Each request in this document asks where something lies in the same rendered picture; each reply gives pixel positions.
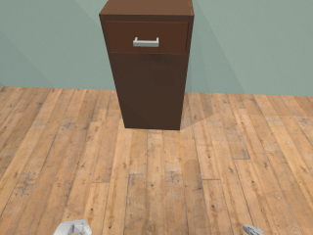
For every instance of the drawer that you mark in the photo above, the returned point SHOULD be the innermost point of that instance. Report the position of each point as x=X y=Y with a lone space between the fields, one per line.
x=172 y=36

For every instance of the robot right hand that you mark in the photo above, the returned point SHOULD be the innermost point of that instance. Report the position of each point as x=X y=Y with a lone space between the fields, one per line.
x=251 y=230

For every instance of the robot left hand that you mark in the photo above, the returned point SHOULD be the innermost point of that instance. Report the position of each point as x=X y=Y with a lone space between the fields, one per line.
x=76 y=226

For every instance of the cabinet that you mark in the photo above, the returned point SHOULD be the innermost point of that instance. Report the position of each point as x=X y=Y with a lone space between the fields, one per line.
x=150 y=87

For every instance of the handle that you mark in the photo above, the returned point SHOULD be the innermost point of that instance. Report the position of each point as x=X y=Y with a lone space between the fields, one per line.
x=145 y=43

